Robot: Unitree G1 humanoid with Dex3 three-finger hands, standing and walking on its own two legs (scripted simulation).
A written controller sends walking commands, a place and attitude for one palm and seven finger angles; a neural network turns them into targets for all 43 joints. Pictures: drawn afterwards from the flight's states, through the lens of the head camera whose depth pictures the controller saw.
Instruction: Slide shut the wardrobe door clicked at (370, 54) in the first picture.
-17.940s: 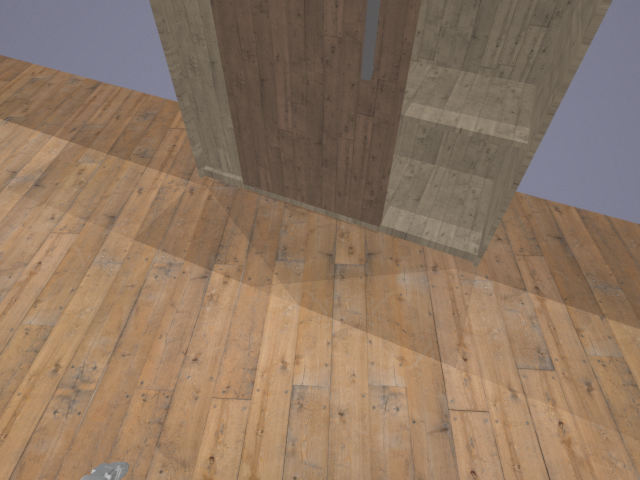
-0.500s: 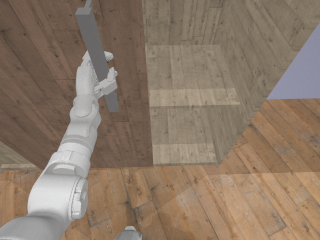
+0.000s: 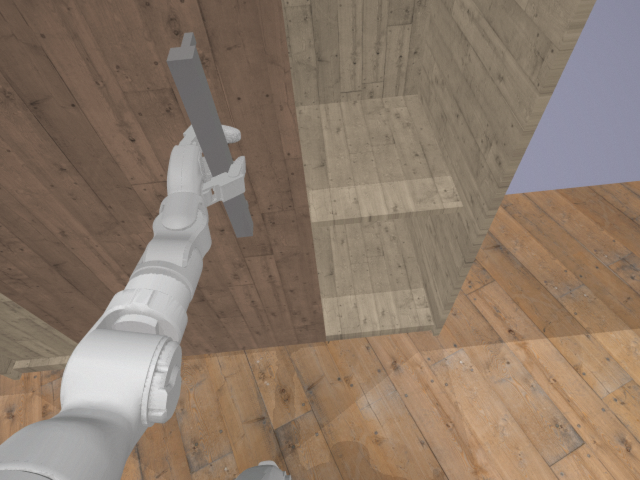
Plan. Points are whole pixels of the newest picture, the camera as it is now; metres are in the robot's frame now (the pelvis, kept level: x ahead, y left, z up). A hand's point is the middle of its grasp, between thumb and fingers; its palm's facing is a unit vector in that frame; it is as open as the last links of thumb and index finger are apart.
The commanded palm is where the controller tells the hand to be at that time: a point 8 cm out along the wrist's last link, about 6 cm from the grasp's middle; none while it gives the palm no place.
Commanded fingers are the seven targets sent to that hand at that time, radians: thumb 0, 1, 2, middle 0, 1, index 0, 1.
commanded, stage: step sideways, sliding the door along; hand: left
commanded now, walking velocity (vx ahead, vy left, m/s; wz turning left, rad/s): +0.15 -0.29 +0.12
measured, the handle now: (221, 151) +0.52 +0.14 +0.12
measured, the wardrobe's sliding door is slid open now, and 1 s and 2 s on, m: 0.34 0.20 0.00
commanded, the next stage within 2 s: none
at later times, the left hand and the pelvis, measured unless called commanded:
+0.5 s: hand (257, 174) +0.47 +0.08 +0.11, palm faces +0.23 -0.96 -0.16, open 6.0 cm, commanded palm +0.45 +0.08 +0.11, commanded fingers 0.00 0.90 0.90 -0.45 -1.40 -0.45 -1.40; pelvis +0.04 -0.10 +0.02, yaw +7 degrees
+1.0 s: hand (345, 166) +0.48 -0.03 +0.11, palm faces +0.36 -0.92 -0.16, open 6.3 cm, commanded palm +0.45 -0.06 +0.11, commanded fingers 0.00 0.90 0.90 -0.45 -1.40 -0.45 -1.40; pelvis +0.11 -0.25 +0.03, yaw +11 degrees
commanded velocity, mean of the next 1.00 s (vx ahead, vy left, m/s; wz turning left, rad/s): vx -0.12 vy -0.29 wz -0.04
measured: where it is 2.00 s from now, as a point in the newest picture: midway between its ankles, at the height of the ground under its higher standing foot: outside the picture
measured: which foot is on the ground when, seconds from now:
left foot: down 0.00-0.34, up 0.36-0.52, down 0.54-0.84, up 0.86-1.00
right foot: down 0.00-0.18, up 0.20-0.30, down 0.32-0.54, up 0.56-0.82, down 0.84-1.00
